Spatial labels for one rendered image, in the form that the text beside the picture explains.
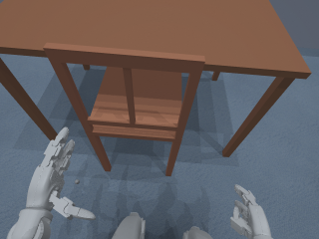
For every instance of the left robot hand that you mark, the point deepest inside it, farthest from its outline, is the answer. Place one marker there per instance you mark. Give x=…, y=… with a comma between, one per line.
x=49, y=174

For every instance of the robot left forearm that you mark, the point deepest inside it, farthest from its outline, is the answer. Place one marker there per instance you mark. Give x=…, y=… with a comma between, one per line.
x=33, y=223

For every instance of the chair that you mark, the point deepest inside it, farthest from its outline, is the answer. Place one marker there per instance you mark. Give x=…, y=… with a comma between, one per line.
x=140, y=96

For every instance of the table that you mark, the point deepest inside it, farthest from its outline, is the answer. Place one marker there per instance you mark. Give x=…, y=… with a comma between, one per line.
x=234, y=36

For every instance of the left robot thigh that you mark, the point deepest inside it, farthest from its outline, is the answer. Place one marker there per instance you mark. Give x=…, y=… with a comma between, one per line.
x=132, y=227

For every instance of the right robot shin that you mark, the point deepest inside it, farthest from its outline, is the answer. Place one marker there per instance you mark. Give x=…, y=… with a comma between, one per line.
x=194, y=227

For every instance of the right robot hand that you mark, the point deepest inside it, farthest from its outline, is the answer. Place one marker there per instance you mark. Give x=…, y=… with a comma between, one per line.
x=253, y=221

